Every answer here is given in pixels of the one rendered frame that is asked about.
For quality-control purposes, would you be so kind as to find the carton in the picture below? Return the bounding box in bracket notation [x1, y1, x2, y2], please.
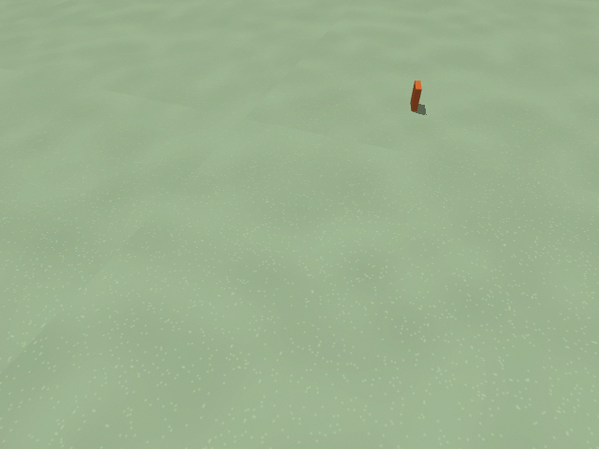
[411, 80, 422, 111]

